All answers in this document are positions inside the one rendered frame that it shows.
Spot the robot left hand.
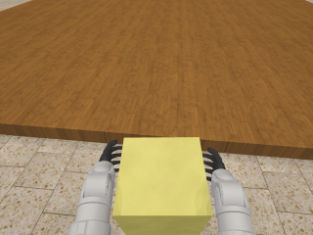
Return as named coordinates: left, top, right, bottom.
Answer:
left=99, top=139, right=123, bottom=172

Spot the robot right forearm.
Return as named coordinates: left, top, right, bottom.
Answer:
left=210, top=168, right=257, bottom=235

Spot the carton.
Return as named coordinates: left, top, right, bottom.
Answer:
left=112, top=137, right=213, bottom=235

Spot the robot right hand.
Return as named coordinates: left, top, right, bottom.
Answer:
left=202, top=147, right=226, bottom=182

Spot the robot left forearm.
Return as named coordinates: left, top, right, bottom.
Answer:
left=68, top=161, right=115, bottom=235

